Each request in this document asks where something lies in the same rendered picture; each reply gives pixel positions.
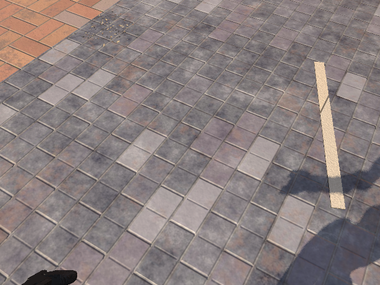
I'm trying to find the robot left hand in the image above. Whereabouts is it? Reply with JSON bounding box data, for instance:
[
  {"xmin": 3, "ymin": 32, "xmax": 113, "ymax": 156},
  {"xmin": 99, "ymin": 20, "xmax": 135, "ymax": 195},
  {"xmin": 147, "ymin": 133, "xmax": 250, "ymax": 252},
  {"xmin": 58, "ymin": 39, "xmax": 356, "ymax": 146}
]
[{"xmin": 22, "ymin": 270, "xmax": 77, "ymax": 285}]

